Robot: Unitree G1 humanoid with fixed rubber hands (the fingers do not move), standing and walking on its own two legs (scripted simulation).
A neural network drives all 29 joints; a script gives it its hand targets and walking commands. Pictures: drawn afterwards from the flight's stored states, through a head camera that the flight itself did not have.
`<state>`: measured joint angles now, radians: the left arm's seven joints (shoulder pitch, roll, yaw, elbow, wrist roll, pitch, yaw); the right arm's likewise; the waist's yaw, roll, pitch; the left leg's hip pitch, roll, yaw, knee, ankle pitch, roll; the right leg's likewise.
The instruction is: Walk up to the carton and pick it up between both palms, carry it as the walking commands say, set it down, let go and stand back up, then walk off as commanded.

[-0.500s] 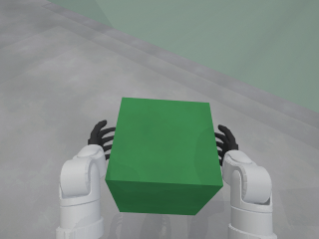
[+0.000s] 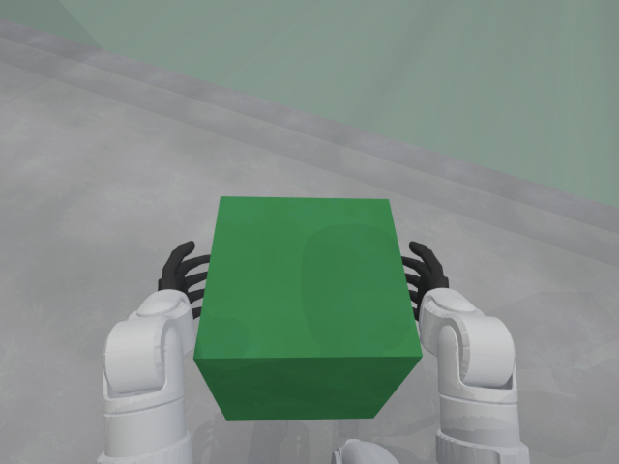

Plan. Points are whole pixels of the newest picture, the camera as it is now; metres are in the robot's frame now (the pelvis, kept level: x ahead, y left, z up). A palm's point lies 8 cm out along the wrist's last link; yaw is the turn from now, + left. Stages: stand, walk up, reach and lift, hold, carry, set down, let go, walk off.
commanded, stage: carry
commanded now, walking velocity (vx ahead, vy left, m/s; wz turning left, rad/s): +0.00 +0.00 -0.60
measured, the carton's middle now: (303, 316) +0.30 +0.03 +0.01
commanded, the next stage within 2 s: none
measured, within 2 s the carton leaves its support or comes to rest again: neither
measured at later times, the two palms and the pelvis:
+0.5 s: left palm (328, 298) +0.30 +0.00 +0.06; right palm (584, 411) +0.18 -0.28 +0.06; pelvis -0.05 -0.03 +0.00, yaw -18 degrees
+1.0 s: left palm (366, 322) +0.26 -0.04 +0.09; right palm out of the picture +0.08 -0.28 +0.10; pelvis -0.09 +0.00 +0.00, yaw -37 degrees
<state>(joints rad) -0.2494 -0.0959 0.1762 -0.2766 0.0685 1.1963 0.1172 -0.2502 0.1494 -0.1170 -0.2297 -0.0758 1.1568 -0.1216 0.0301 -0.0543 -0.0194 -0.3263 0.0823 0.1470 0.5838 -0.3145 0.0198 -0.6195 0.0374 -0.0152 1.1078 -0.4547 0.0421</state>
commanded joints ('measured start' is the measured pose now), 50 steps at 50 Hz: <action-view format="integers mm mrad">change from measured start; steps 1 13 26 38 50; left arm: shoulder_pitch -654 -567 -508 -780 -590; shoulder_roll -942 -1017 -909 -941 -1006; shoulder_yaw -815 -708 -727 -886 -752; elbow -32 131 -31 -92 121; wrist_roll -451 -404 -319 -479 -416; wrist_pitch -19 -5 -72 -53 -16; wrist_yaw -277 -287 -235 -265 -264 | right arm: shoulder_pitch -535 -539 -617 -642 -537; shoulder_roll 865 896 931 853 864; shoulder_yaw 628 605 762 691 587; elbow -72 -22 -140 -131 -15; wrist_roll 339 310 446 393 327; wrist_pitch -6 18 -21 -41 9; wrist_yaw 244 250 249 250 265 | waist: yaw -26 -22 1 -31 -51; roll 216 52 -108 146 327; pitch -254 -356 -498 -289 -341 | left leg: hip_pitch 205 -2 -258 145 317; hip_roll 230 214 -20 325 285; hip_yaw -88 14 -79 -201 -22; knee -190 229 370 -251 -40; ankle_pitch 324 257 -180 219 595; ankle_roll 80 -110 -126 116 -4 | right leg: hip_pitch -52 540 650 -80 160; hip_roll -68 -198 -276 -94 -17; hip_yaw -40 87 229 18 -166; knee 28 -712 -572 221 -546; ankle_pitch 50 639 998 31 136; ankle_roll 37 -57 -224 10 1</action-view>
